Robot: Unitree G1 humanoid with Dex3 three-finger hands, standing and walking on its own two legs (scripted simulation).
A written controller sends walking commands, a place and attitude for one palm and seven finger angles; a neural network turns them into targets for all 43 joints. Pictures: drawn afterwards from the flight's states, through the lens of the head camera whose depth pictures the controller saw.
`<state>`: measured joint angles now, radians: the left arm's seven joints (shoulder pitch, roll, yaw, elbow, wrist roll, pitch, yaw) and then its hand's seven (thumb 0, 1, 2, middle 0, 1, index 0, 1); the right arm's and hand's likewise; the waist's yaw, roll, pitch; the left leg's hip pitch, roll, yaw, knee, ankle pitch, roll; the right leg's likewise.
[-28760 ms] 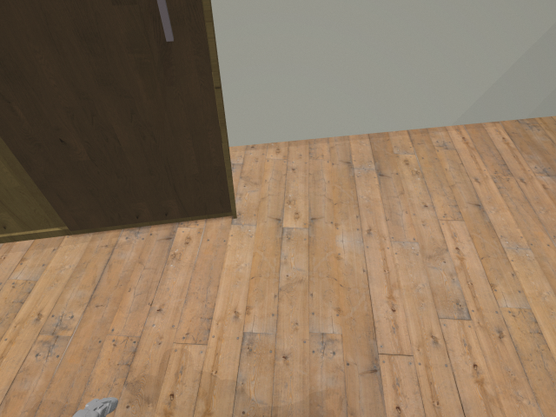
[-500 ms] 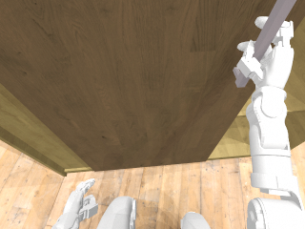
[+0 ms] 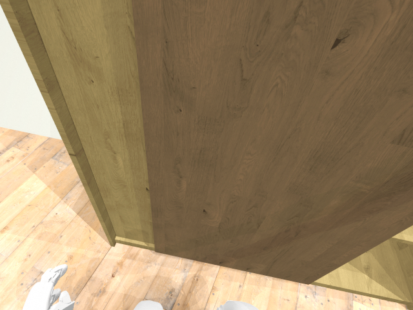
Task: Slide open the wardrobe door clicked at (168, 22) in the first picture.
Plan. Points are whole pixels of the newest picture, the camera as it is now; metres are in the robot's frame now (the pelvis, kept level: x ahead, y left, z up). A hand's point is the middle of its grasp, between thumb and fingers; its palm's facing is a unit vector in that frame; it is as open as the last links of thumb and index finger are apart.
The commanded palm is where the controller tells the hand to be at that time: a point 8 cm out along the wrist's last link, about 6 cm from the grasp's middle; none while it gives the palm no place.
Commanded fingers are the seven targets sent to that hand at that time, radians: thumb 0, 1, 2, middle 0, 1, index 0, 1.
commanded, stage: stop walking and hold the door there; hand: right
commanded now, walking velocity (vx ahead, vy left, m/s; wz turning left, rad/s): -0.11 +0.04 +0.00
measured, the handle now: out of the picture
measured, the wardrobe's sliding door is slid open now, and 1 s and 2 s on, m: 0.49 0.49 0.49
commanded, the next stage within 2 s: none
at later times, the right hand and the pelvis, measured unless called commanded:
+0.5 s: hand out of the picture +0.33 -0.39 +0.20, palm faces +0.66 +0.71 -0.26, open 6.3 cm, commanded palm +0.29 -0.40 +0.15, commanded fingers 0.00 -0.90 -0.90 0.45 1.40 0.45 1.40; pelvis -0.04 +0.00 +0.01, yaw +4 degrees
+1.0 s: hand out of the picture +0.34 -0.40 +0.18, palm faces +0.59 +0.76 -0.28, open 5.7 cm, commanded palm +0.30 -0.41 +0.15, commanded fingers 0.00 -0.90 -0.90 0.45 1.40 0.45 1.40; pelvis -0.02 -0.03 +0.01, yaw +0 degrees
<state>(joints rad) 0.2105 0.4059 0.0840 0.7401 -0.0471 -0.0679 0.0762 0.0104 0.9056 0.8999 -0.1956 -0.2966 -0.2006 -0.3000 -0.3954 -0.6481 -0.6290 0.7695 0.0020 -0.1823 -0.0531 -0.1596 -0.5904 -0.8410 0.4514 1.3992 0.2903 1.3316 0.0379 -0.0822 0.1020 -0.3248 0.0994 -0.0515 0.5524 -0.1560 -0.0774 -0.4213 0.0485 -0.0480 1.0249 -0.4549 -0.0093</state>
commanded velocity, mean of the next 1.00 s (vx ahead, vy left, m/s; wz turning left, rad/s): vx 0.02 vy -0.09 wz -0.06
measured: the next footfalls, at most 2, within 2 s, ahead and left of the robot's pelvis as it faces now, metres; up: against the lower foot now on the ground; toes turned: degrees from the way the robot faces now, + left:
right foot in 0.08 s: +0.08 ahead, -0.11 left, +0.00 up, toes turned -1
left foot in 0.30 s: +0.03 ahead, +0.15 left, +0.00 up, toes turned +7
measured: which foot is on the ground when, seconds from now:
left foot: down 0.00-0.12, up 0.14-0.28, down 0.30-1.00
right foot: up 0.00-0.06, down 0.08-1.00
